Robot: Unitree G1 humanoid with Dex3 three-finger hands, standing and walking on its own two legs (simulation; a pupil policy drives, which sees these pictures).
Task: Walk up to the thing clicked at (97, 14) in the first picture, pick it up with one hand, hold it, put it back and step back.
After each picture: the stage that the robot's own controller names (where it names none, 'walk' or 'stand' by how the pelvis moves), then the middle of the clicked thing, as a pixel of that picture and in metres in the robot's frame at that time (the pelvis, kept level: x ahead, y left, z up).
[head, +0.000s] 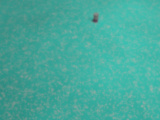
stand; (95, 18) +1.71 -0.14 -0.72
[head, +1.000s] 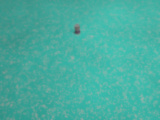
walk; (77, 29) +1.56 +0.20 -0.70
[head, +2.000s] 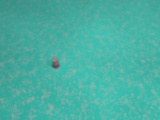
walk; (55, 62) +0.94 +0.34 -0.72
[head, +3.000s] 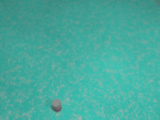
walk; (57, 105) +0.53 +0.23 -0.70
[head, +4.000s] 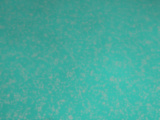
stand; out of the picture +0.31 +0.17 -0.70
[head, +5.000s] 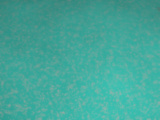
stand; out of the picture +0.28 +0.18 -0.72
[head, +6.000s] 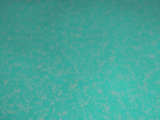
stand; out of the picture +0.29 +0.18 -0.73
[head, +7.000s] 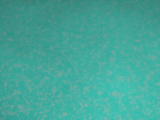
stand; out of the picture +0.28 +0.19 -0.73
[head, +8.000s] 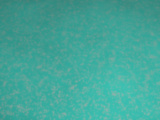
stand; out of the picture +0.27 +0.18 -0.73
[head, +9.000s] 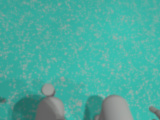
go down; (49, 90) +0.34 +0.16 -0.49
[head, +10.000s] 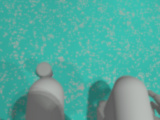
go down; (45, 71) +0.39 +0.17 -0.34
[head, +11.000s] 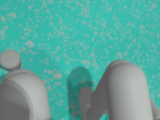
close in; (11, 61) +0.38 +0.20 -0.25
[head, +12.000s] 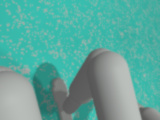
close; out of the picture +0.39 +0.21 -0.23
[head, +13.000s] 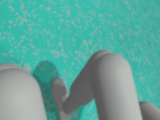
lift; out of the picture +0.37 +0.22 -0.23
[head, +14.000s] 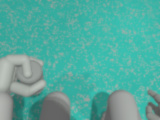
lift; (32, 78) +0.31 +0.18 -0.03
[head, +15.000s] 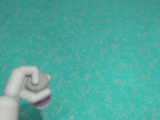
hold; (39, 91) +0.29 +0.16 -0.01
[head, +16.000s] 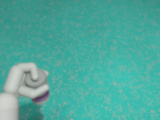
hold; (38, 87) +0.31 +0.17 +0.00
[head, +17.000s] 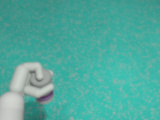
hold; (42, 87) +0.31 +0.16 -0.01
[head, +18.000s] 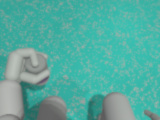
crouch; (38, 70) +0.36 +0.16 -0.08
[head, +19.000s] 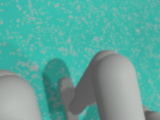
lower; out of the picture +0.40 +0.22 -0.23
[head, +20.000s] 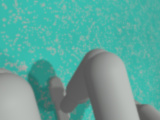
lower; out of the picture +0.41 +0.23 -0.24
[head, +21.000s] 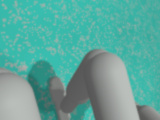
lower; out of the picture +0.40 +0.24 -0.23
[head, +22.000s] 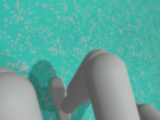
lower; out of the picture +0.40 +0.23 -0.23
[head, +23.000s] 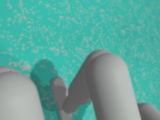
loosen; out of the picture +0.40 +0.23 -0.23
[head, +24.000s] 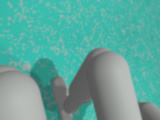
withdraw; out of the picture +0.38 +0.21 -0.23
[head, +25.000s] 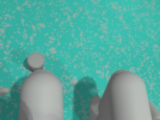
walk; (36, 63) +0.39 +0.18 -0.29
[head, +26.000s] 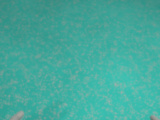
stand; out of the picture +0.31 +0.14 -0.65
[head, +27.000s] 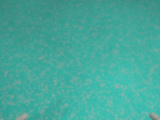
stand; out of the picture +0.32 +0.16 -0.67
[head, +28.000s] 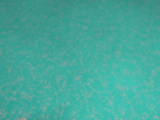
stand; out of the picture +0.32 +0.15 -0.68
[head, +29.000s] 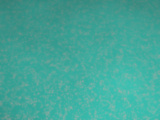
walk; out of the picture +0.33 +0.16 -0.72
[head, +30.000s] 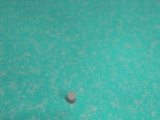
walk; (71, 97) +0.46 +0.07 -0.70
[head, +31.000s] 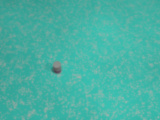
walk; (57, 67) +0.71 +0.20 -0.70
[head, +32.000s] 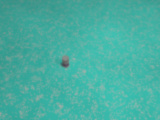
stand; (65, 61) +0.94 +0.19 -0.71
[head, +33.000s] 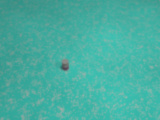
stand; (65, 65) +0.94 +0.19 -0.73
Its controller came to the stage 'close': yes
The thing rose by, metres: 0.71
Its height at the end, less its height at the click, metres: +0.00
